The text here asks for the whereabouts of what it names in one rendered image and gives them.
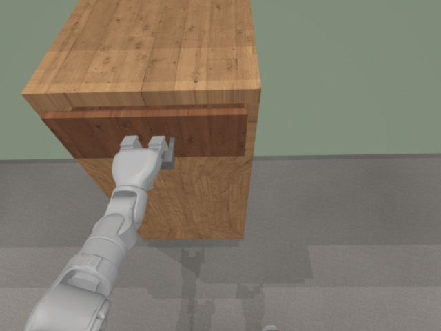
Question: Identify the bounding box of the robot left forearm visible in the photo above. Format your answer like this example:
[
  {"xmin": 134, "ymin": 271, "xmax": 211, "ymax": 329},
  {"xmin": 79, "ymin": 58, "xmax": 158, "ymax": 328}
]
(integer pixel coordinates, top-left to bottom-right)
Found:
[{"xmin": 24, "ymin": 185, "xmax": 148, "ymax": 331}]

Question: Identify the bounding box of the drawer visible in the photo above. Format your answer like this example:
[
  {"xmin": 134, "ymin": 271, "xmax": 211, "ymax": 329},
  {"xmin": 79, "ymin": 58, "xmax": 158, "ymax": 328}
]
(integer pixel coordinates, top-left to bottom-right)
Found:
[{"xmin": 41, "ymin": 103, "xmax": 247, "ymax": 159}]

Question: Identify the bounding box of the robot left hand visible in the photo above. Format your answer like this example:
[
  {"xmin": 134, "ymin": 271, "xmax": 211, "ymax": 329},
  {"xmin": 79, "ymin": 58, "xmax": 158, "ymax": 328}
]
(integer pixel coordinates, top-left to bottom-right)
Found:
[{"xmin": 112, "ymin": 135, "xmax": 168, "ymax": 192}]

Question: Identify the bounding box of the handle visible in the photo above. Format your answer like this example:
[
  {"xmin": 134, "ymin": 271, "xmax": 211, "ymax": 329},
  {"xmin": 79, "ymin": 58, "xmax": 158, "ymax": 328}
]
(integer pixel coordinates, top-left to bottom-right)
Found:
[{"xmin": 160, "ymin": 137, "xmax": 175, "ymax": 170}]

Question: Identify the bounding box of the cabinet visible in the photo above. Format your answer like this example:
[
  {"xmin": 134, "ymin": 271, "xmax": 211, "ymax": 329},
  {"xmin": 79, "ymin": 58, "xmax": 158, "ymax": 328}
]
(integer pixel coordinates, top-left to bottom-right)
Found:
[{"xmin": 21, "ymin": 0, "xmax": 261, "ymax": 239}]

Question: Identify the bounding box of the robot left upper arm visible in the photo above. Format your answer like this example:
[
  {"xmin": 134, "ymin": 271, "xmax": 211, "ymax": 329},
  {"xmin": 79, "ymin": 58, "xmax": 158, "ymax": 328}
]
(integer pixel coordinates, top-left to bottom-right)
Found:
[{"xmin": 29, "ymin": 282, "xmax": 111, "ymax": 331}]

